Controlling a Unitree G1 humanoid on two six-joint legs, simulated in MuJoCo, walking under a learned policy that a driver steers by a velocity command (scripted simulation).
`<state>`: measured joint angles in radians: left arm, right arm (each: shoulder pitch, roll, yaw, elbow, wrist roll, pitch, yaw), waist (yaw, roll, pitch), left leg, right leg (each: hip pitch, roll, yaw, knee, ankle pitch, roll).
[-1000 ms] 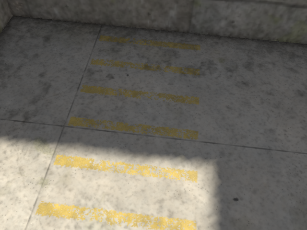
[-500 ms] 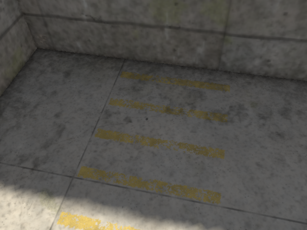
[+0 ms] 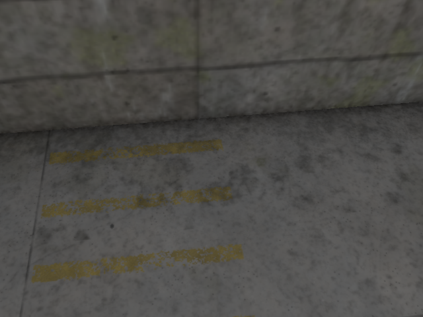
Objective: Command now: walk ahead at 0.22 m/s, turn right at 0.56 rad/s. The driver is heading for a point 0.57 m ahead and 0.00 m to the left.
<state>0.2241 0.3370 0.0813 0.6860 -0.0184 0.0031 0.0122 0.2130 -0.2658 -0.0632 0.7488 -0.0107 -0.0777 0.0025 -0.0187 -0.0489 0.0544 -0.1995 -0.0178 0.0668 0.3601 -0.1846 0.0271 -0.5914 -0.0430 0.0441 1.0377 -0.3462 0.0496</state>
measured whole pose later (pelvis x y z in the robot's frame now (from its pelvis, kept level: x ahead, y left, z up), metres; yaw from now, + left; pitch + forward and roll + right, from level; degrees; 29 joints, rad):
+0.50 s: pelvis +0.12 -0.03 -0.01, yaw -10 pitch +1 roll -1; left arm 0.11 0.23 0.03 0.66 0.03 0.01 0.00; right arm 0.16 -0.29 -0.03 0.81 0.01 0.03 -0.01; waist 0.00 0.03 0.05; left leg -0.40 0.07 -0.02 0.77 -0.36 -0.07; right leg -0.35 0.06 -0.01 0.48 -0.15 -0.06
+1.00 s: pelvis +0.13 -0.05 +0.00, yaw +7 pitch +1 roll +0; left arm 0.17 0.27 0.07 0.72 0.03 0.00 0.02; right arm 0.16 -0.35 -0.10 0.74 0.02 0.05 -0.04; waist -0.01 0.05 0.04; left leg -0.49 -0.05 -0.14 1.01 -0.48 -0.05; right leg -0.23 0.02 -0.03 0.47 -0.26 -0.04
